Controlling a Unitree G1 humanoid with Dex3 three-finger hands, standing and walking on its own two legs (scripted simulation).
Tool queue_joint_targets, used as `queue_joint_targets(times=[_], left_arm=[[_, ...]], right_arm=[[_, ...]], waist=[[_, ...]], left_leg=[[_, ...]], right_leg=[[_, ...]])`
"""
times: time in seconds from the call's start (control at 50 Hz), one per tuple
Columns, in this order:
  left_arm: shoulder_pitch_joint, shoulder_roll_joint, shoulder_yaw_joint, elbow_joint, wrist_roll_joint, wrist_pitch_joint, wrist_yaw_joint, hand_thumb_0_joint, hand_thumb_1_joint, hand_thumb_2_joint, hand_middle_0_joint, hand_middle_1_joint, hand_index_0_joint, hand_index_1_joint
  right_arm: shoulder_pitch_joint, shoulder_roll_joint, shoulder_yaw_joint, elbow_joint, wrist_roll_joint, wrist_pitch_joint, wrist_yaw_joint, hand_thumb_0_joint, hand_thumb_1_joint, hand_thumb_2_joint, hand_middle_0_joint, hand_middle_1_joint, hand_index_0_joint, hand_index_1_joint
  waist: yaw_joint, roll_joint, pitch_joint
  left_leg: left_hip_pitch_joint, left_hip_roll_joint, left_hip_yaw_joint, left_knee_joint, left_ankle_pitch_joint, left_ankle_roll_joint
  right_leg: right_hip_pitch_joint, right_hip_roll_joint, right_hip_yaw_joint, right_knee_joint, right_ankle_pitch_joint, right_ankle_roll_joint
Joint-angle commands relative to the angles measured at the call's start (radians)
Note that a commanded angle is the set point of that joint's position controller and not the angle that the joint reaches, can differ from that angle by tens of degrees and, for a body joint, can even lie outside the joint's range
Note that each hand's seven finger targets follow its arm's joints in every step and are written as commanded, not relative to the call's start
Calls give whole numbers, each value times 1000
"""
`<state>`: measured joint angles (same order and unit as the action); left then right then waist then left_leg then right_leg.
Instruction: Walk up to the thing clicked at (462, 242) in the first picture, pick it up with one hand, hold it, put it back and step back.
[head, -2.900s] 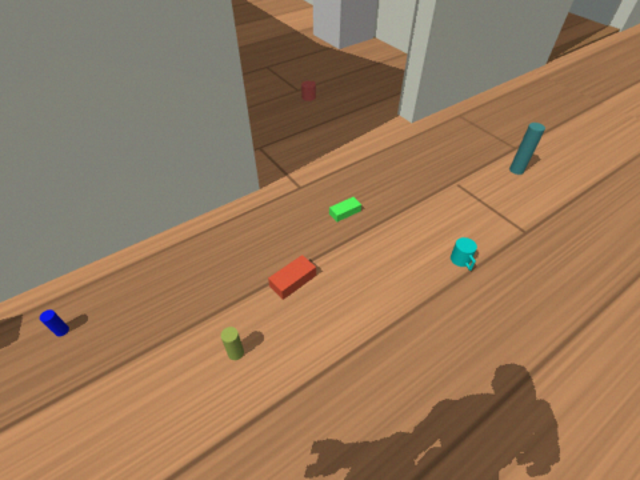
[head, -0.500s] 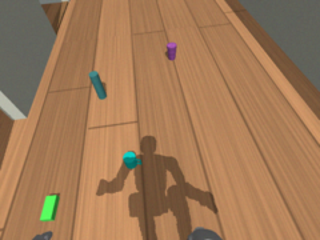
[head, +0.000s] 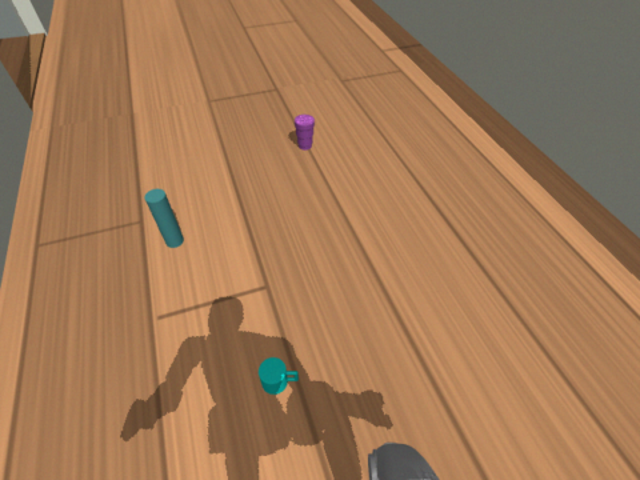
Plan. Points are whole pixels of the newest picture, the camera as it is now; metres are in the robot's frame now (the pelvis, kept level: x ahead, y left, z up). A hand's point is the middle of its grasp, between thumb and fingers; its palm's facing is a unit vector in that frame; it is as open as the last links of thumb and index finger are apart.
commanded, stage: walk up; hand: left
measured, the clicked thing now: (279, 376) +0.53 +0.10 -0.71
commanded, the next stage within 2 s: none
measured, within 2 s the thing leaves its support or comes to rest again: neither
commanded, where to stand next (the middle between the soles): +0.10 +0.04 m, yaw -22 degrees
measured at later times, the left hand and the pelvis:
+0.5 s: hand (94, 435) +0.24 +0.33 -0.15, palm faces -0.25 -0.89 -0.39, open 7.4 cm; pelvis +0.07 +0.10 -0.02, yaw -13 degrees
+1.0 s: hand (98, 455) +0.22 +0.31 -0.14, palm faces -0.42 -0.81 -0.40, open 7.4 cm; pelvis +0.05 +0.08 +0.00, yaw -25 degrees
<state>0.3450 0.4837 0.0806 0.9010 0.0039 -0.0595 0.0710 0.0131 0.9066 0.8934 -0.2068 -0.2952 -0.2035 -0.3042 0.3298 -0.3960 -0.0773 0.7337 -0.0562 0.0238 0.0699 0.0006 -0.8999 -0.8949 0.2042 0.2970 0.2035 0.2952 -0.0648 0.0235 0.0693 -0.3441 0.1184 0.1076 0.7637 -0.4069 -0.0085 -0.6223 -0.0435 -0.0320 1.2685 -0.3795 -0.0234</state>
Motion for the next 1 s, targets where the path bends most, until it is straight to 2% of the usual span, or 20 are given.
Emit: queue_joint_targets(times=[0.0,0.1,0.16,0.18,0.2,0.24,0.3,0.4,0.44,0.46,0.48,0.52,0.6,0.76,0.84,0.86,0.88,0.9,0.92,0.98], left_arm=[[3,123,31,-86,-12,-40,-23,0,900,900,-200,-300,-200,-300],[-34,90,28,-137,8,-30,-40,0,900,900,-200,-300,-200,-300],[68,108,43,-116,8,-22,-34,0,900,900,-200,-300,-200,-300],[133,159,62,-112,11,-24,-28,0,900,900,-200,-300,-200,-300],[151,228,80,-134,12,-27,-19,0,900,900,-200,-300,-200,-300],[56,218,63,-183,-9,-14,-12,0,900,900,-200,-300,-200,-300],[-72,159,33,-194,-6,-4,-9,0,900,900,-200,-300,-200,-300],[-131,161,31,-220,22,30,-30,0,900,900,-200,-300,-200,-300],[-195,145,32,-243,15,57,-42,0,900,900,-200,-300,-200,-300],[-211,94,22,-261,15,68,-45,0,900,900,-200,-300,-200,-300],[-190,48,15,-273,16,78,-48,0,900,900,-200,-300,-200,-300],[-156,172,47,-242,40,100,-45,0,900,900,-200,-300,-200,-300],[-99,145,76,-165,17,107,-88,0,900,900,-200,-300,-200,-300],[-150,124,52,-142,18,72,-111,0,900,900,-200,-300,-200,-300],[36,92,53,-32,21,44,-87,0,900,900,-200,-300,-200,-300],[72,134,68,-16,25,35,-78,0,900,900,-200,-300,-200,-300],[50,230,88,-39,41,28,-70,0,900,900,-200,-300,-200,-300],[-13,290,88,-82,42,32,-68,0,900,900,-200,-300,-200,-300],[-46,304,87,-85,36,41,-71,0,900,900,-200,-300,-200,-300],[-130,191,54,-99,21,32,-63,0,900,900,-200,-300,-200,-300]], right_arm=[[1,-275,-75,-75,14,-53,-26,0,-900,-900,200,300,200,300],[7,-259,-58,-71,37,-52,-44,0,-900,-900,200,300,200,300],[-42,-229,-49,-84,57,-48,-55,0,-900,-900,200,300,200,300],[-17,-190,-32,-78,69,-48,-58,0,-900,-900,200,300,200,300],[19,-138,-15,-88,73,-45,-57,0,-900,-900,200,300,200,300],[24,-234,-37,-62,54,-18,-84,0,-900,-900,200,300,200,300],[40,-215,-30,8,63,-17,-81,0,-900,-900,200,300,200,300],[48,-199,-25,33,63,-45,-87,0,-900,-900,200,300,200,300],[140,-199,-38,79,62,-61,-101,0,-900,-900,200,300,200,300],[158,-240,-52,89,45,-68,-111,0,-900,-900,200,300,200,300],[127,-339,-72,71,29,-74,-120,0,-900,-900,200,300,200,300],[-62,-442,-102,6,43,-75,-128,0,-900,-900,200,300,200,300],[-54,-320,-70,23,35,-96,-142,0,-900,-900,200,300,200,300],[4,-347,-67,26,10,-98,-103,0,-900,-900,200,300,200,300],[-86,-303,-39,10,24,-67,-80,0,-900,-900,200,300,200,300],[-70,-227,-14,6,34,-64,-79,0,-900,-900,200,300,200,300],[-62,-150,16,-14,47,-63,-80,0,-900,-900,200,300,200,300],[-133,-201,2,-23,54,-55,-102,0,-900,-900,200,300,200,300],[-138,-265,-22,-3,47,-59,-108,0,-900,-900,200,300,200,300],[-36,-250,-15,82,62,-72,-95,0,-900,-900,200,300,200,300]], waist=[[5,151,16],[28,64,-32],[112,-26,-115],[156,-98,-175],[152,-292,-219],[126,-158,-195],[45,-66,-88],[47,-203,-103],[-7,-164,-125],[-26,-61,-101],[-6,155,-77],[48,170,5],[77,92,9],[8,212,-93],[110,160,-93],[128,12,-119],[123,-251,-72],[133,-231,-48],[124,-219,-4],[61,-170,-15]], left_leg=[[170,165,-200,-348,236,215],[121,242,-135,-239,643,204],[55,138,-15,13,683,108],[-32,68,-10,216,563,63],[-271,-97,-2,423,-21,16],[-302,-68,-147,521,-291,1],[-176,-31,-152,375,-174,18],[17,-82,-50,88,10,17],[164,-118,-8,-127,235,19],[176,-45,-128,-224,211,39],[167,222,-488,-329,191,122],[-67,489,-770,-455,64,346],[22,206,-334,-339,183,171],[223,213,-214,-293,62,217],[18,158,-78,-72,258,156],[-51,102,-19,99,181,103],[-284,-8,10,266,-59,34],[-339,-36,-76,269,-228,21],[-270,-7,-103,300,-268,22],[-201,-4,-112,194,-97,31]], right_leg=[[-68,-36,8,-275,20,16],[174,23,-30,-463,93,-18],[449,79,-47,-667,274,-55],[585,14,119,-739,301,-96],[727,-252,546,-769,458,-216],[624,-361,735,-799,422,-370],[368,-177,397,-757,396,-221],[199,-95,266,-623,586,-204],[116,-24,212,-480,432,-145],[19,57,202,-368,267,-98],[-117,172,167,-179,-28,-41],[-43,82,258,62,-208,2],[-36,99,229,66,-21,5],[74,41,63,-392,-194,34],[410,94,-55,-762,56,2],[502,47,59,-812,107,-14],[538,-149,466,-881,143,-91],[465,-247,633,-905,77,-227],[338,-295,659,-907,20,-283],[390,-155,379,-796,181,-198]])
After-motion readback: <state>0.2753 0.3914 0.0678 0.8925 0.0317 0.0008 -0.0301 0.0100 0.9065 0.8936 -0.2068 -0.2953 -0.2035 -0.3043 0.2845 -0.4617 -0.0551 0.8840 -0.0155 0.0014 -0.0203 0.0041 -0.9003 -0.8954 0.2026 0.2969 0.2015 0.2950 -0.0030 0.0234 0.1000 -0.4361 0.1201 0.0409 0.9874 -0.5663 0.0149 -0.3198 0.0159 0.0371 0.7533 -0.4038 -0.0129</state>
